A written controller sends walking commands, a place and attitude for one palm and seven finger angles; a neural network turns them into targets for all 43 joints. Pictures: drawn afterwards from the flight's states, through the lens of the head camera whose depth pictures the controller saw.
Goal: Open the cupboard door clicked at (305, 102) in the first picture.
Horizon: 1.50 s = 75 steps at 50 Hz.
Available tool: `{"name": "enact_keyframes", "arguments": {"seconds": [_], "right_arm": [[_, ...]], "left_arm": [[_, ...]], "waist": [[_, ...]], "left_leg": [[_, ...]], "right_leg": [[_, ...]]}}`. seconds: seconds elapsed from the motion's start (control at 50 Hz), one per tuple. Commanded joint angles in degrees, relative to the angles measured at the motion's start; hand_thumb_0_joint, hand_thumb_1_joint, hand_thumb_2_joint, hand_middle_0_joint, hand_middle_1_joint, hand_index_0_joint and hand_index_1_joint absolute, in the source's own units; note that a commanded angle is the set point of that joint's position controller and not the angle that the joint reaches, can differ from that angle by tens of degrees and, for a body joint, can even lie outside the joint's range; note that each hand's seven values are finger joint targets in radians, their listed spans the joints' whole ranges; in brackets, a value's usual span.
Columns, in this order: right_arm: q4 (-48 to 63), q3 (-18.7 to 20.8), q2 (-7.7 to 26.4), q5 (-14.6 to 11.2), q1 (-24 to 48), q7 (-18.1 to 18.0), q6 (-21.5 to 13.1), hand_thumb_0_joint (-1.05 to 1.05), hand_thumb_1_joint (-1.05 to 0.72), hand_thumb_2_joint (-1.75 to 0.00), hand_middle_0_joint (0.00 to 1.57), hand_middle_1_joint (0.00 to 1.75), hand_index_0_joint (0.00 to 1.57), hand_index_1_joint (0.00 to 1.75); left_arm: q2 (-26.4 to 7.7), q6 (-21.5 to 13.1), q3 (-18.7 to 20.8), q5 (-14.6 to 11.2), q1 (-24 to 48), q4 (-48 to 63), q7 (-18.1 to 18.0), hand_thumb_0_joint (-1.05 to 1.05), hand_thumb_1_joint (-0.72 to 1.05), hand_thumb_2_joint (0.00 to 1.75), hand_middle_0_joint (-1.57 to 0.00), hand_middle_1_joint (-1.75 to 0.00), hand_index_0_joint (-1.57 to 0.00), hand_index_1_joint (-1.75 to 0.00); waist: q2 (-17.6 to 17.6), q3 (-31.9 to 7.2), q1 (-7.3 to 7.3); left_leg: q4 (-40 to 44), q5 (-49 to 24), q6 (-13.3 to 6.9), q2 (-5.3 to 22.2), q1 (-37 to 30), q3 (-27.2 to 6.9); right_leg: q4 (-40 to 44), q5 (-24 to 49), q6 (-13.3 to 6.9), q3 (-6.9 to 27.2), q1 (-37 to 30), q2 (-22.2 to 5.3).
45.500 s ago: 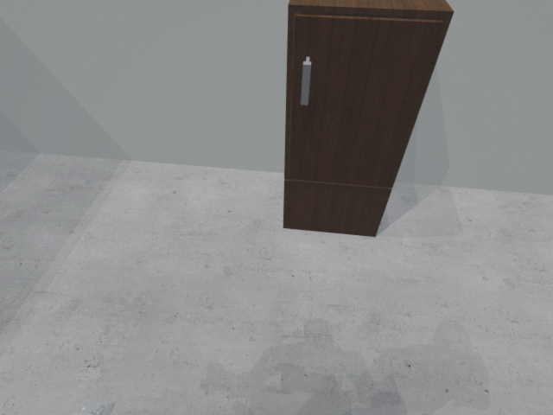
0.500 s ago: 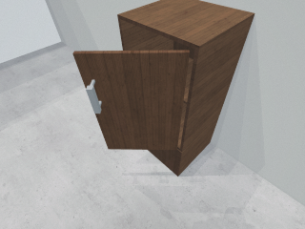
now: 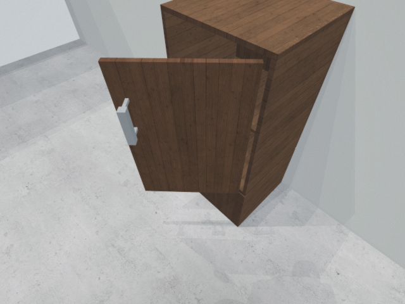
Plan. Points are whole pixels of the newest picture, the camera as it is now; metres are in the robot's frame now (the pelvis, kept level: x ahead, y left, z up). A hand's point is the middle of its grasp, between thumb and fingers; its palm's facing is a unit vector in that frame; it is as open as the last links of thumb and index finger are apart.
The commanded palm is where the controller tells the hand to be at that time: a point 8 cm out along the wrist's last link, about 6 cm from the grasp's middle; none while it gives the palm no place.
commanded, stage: raise the hand with hooked fingers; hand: left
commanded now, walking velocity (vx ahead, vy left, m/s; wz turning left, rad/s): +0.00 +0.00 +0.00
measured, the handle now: (129, 121) +0.57 +0.25 +0.00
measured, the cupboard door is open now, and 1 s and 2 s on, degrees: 44 44 44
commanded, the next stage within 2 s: none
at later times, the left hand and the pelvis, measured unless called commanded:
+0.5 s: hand out of the picture +0.13 +0.21 -0.06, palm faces +0.19 -0.98 -0.05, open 9.4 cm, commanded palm +0.13 +0.25 -0.04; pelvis -0.03 -0.02 -0.08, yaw +4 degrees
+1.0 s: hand (85, 266) +0.19 +0.24 -0.02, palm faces +0.05 -0.99 -0.08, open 12.4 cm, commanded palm +0.17 +0.30 -0.01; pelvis -0.04 +0.00 -0.07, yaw +3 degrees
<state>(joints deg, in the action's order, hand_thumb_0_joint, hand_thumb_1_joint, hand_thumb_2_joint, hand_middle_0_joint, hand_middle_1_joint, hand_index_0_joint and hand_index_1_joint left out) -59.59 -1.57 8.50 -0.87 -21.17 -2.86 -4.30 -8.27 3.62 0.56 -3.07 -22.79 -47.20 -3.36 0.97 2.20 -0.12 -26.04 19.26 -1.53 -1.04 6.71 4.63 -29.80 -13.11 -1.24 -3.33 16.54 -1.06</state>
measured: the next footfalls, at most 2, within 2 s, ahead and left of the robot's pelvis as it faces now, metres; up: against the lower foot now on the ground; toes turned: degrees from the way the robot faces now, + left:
none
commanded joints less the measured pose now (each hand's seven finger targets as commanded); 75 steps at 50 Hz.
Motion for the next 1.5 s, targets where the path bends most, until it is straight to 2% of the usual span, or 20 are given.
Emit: {"name": "enact_keyframes", "arguments": {"seconds": [0.0,0.02,0.06,0.14,0.18,0.22,0.28,0.4,0.44,0.54,0.62,0.68,0.72,0.78,0.88,0.98,1.08,1.2,1.4,1.48], "right_arm": [[12.6,2.9,9.1,-1.5,7.8,-2.3,-14.0,0.00,-0.90,-0.90,0.20,0.30,0.20,0.30],[17.3,2.6,11.1,-2.1,9.0,-2.0,-14.9,0.00,-0.90,-0.90,0.20,0.30,0.20,0.30],[20.6,3.9,13.4,-0.4,9.2,-1.9,-16.7,0.00,-0.90,-0.90,0.20,0.30,0.20,0.30],[28.0,6.0,12.2,0.4,10.9,0.9,-16.5,0.00,-0.90,-0.90,0.20,0.30,0.20,0.30],[31.5,7.3,12.7,0.2,12.4,3.1,-15.3,0.00,-0.90,-0.90,0.20,0.30,0.20,0.30],[35.3,7.4,13.6,0.6,15.5,4.4,-14.4,0.00,-0.90,-0.90,0.20,0.30,0.20,0.30],[39.0,7.4,13.2,0.2,15.9,4.1,-11.4,0.00,-0.90,-0.90,0.20,0.30,0.20,0.30],[40.4,6.6,11.7,0.7,9.8,1.9,-10.7,0.00,-0.90,-0.90,0.20,0.30,0.20,0.30],[38.4,5.7,11.9,0.6,9.4,1.6,-11.4,0.00,-0.90,-0.90,0.20,0.30,0.20,0.30],[35.7,4.5,14.0,-0.5,9.3,0.3,-12.8,0.00,-0.90,-0.90,0.20,0.30,0.20,0.30],[38.5,4.3,13.9,-2.1,11.9,-0.1,-11.2,0.00,-0.90,-0.90,0.20,0.30,0.20,0.30],[40.6,3.9,12.2,-1.8,14.2,-0.1,-10.5,0.00,-0.90,-0.90,0.20,0.30,0.20,0.30],[40.6,3.6,11.4,-1.9,13.9,-0.1,-10.5,0.00,-0.90,-0.90,0.20,0.30,0.20,0.30],[39.4,3.7,11.7,-0.9,11.4,0.2,-11.4,0.00,-0.90,-0.90,0.20,0.30,0.20,0.30],[37.3,3.9,14.3,-0.9,7.7,0.1,-12.7,0.00,-0.90,-0.90,0.20,0.30,0.20,0.30],[36.9,3.9,16.2,-1.7,6.6,-1.4,-13.3,0.00,-0.90,-0.90,0.20,0.30,0.20,0.30],[36.9,3.3,15.4,-1.3,6.5,-1.3,-12.9,0.00,-0.90,-0.90,0.20,0.30,0.20,0.30],[37.1,2.9,15.8,-1.4,6.1,-0.4,-11.3,0.00,-0.90,-0.90,0.20,0.30,0.20,0.30],[36.2,2.4,16.0,-0.9,5.1,-1.2,-10.9,0.00,-0.90,-0.90,0.20,0.30,0.20,0.30],[35.2,2.3,16.4,-0.8,5.0,-1.3,-10.5,0.00,-0.90,-0.90,0.20,0.30,0.20,0.30]], "left_arm": [[1.6,-7.0,-3.1,-4.5,2.0,35.6,-5.0,0.00,0.81,0.86,-0.21,-0.36,-0.21,-0.36],[1.9,-8.2,-4.2,-6.9,7.8,45.9,-3.6,0.00,0.78,0.85,-0.21,-0.37,-0.21,-0.37],[-4.1,-13.5,1.3,-5.6,7.9,47.9,-2.0,0.00,0.74,0.83,-0.21,-0.40,-0.21,-0.40],[0.3,-25.2,5.7,-8.5,-13.5,33.9,8.0,0.00,0.64,0.79,-0.22,-0.47,-0.22,-0.47],[-3.2,-32.7,11.5,-11.0,-20.0,34.4,15.6,0.00,0.60,0.77,-0.22,-0.50,-0.22,-0.50],[-6.3,-39.1,12.4,-11.5,-16.4,38.6,22.6,0.00,0.55,0.75,-0.22,-0.53,-0.22,-0.53],[-10.1,-37.4,15.1,-11.2,-11.4,43.0,24.1,0.00,0.48,0.72,-0.23,-0.57,-0.23,-0.57],[-13.2,-41.8,17.1,-13.4,7.9,67.5,18.9,0.00,0.34,0.66,-0.24,-0.66,-0.24,-0.66],[-10.6,-43.4,12.4,-12.8,8.9,67.9,19.8,0.00,0.29,0.64,-0.24,-0.69,-0.24,-0.69],[-13.4,-36.7,10.8,-12.9,11.6,58.3,27.2,0.00,0.18,0.59,-0.25,-0.76,-0.25,-0.76],[-16.9,-23.5,18.4,-16.1,3.3,50.6,29.6,0.00,0.08,0.55,-0.26,-0.82,-0.26,-0.82],[-18.9,-19.4,24.7,-19.3,0.5,53.1,26.7,0.00,0.01,0.52,-0.26,-0.87,-0.26,-0.87],[-17.6,-21.4,24.8,-19.7,1.9,54.5,23.3,0.00,-0.03,0.50,-0.27,-0.90,-0.27,-0.90],[-17.6,-26.5,23.8,-17.5,6.4,57.9,18.8,0.00,-0.10,0.47,-0.27,-0.94,-0.27,-0.94],[-14.9,-31.3,16.8,-15.1,12.1,52.0,22.3,0.00,-0.22,0.42,-0.28,-1.02,-0.28,-1.02],[-22.8,-29.5,21.8,-17.0,17.7,49.9,27.8,0.00,-0.34,0.37,-0.29,-1.10,-0.29,-1.10],[-26.0,-28.1,27.1,-18.9,18.9,50.9,26.8,0.00,-0.45,0.32,-0.30,-1.17,-0.30,-1.17],[-22.4,-24.2,23.5,-17.8,20.7,42.4,28.0,0.00,-0.50,0.30,-0.30,-1.20,-0.30,-1.20],[-31.2,-24.6,30.0,-18.8,33.5,42.0,31.9,0.00,-0.50,0.30,-0.30,-1.20,-0.30,-1.20],[-31.0,-24.3,30.5,-19.3,34.8,35.3,32.9,0.00,-0.50,0.30,-0.30,-1.20,-0.30,-1.20]], "waist": [[8.2,-8.3,1.67],[5.2,-2.3,1.53],[-3.8,-3.9,3.17],[-21.6,-4.3,-2.09],[-12.5,-9.1,-5.13],[-1.5,-11.6,-3.79],[-3.1,-13.9,-4.12],[6.2,-26.3,0.35],[7.3,-24.9,2.78],[3.0,-23.3,4.99],[-1.9,-26.3,-0.33],[-3.7,-28.2,-4.20],[-4.1,-21.8,-3.21],[-0.1,-19.8,-2.00],[0.3,-17.5,2.75],[2.7,-20.1,1.66],[6.9,-22.3,-0.75],[4.7,-17.4,1.05],[5.2,-25.4,0.24],[3.5,-21.7,0.70]], "left_leg": [[4.2,-16.8,2.8,2.6,6.8,-5.4],[3.3,-13.3,1.9,2.4,10.0,-7.0],[-2.0,-10.6,0.9,1.3,12.6,-6.9],[-12.2,-5.9,1.3,-0.3,27.8,-5.2],[-16.5,-7.8,2.7,-1.6,30.2,-3.4],[-21.6,-8.5,3.2,-2.5,31.8,-2.0],[-25.3,-6.0,1.8,-2.6,38.7,-2.0],[-32.1,-7.6,0.7,0.1,36.3,-5.1],[-33.2,-8.5,0.4,0.8,35.3,-5.9],[-33.6,-3.8,-0.3,1.5,39.2,-7.4],[-28.2,-3.7,0.2,0.1,41.0,-7.1],[-25.8,-6.6,0.8,-0.3,40.6,-7.0],[-24.4,-0.2,0.8,-0.2,42.1,-6.6],[-23.5,-3.8,1.0,0.4,39.7,-7.0],[-24.6,0.1,0.5,0.5,38.9,-7.0],[-23.1,-0.7,0.3,0.4,35.7,-7.2],[-21.3,-10.0,1.6,0.7,30.6,-7.8],[-20.3,-11.9,2.0,1.1,30.2,-7.4],[-20.0,-19.8,2.7,1.3,25.1,-7.9],[-19.5,-17.4,2.5,1.2,27.2,-7.6]], "right_leg": [[0.3,1.9,-0.8,1.2,-1.6,-0.4],[1.2,2.1,-0.3,0.8,0.1,-0.7],[1.0,-0.2,-0.1,-0.2,3.7,-0.5],[-7.3,-4.2,0.3,-0.6,9.4,-0.4],[-12.9,3.4,-1.0,1.1,6.4,-0.9],[-17.2,9.3,-1.7,2.4,8.4,-1.6],[-20.3,5.9,-1.4,5.0,11.5,-1.4],[-24.4,4.4,-1.0,7.0,15.9,-0.2],[-25.0,3.7,-1.0,5.5,20.0,0.3],[-23.8,-2.9,-0.3,3.7,21.5,0.9],[-20.7,-4.8,0.3,3.0,12.4,0.1],[-20.2,-3.0,-0.1,2.9,6.8,-0.2],[-17.1,-13.9,0.3,3.4,11.6,-0.3],[-19.5,-8.4,-0.5,1.5,14.0,0.5],[-19.3,-10.7,-0.2,1.3,19.6,0.4],[-17.6,-9.5,-0.5,2.0,15.3,0.4],[-18.8,-0.1,-1.1,0.0,11.4,1.2],[-17.8,2.8,-0.6,-1.0,13.6,1.5],[-17.5,8.7,-1.0,-0.2,8.6,1.7],[-16.7,7.7,-1.0,-0.3,9.2,1.7]]}}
